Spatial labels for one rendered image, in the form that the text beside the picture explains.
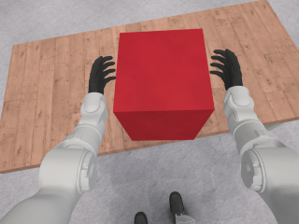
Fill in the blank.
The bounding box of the robot left upper arm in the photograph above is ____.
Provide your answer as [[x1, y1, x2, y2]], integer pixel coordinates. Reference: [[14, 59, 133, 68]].
[[0, 147, 97, 224]]

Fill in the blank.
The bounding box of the robot right foot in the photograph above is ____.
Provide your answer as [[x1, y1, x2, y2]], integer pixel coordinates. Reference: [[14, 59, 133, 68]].
[[169, 191, 184, 224]]

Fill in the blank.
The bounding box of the table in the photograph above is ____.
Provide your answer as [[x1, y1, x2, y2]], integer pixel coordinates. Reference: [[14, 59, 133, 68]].
[[0, 0, 299, 174]]

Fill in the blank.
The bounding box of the robot foot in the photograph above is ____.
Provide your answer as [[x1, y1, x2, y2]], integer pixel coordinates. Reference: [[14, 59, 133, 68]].
[[134, 212, 148, 224], [169, 191, 184, 224]]

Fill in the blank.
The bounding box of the robot right forearm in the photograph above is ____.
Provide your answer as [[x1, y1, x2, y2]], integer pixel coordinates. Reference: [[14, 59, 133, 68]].
[[223, 86, 299, 158]]

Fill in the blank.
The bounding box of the robot left forearm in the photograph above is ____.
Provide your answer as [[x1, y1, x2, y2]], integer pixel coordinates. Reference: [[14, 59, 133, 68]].
[[38, 92, 108, 186]]

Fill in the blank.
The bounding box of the robot left foot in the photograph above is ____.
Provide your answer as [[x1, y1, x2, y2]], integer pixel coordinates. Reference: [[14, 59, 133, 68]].
[[134, 212, 148, 224]]

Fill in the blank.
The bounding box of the robot left hand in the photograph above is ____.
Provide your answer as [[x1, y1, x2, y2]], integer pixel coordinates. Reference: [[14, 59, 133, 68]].
[[88, 56, 116, 95]]

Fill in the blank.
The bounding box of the carton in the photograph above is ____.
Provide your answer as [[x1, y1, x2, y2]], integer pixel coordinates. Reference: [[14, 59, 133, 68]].
[[113, 28, 215, 141]]

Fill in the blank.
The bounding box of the robot right hand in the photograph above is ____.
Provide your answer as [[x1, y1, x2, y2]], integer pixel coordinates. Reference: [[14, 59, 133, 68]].
[[209, 49, 243, 91]]

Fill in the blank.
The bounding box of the robot right upper arm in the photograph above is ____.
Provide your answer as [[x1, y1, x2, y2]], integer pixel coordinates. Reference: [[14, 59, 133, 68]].
[[241, 147, 299, 224]]

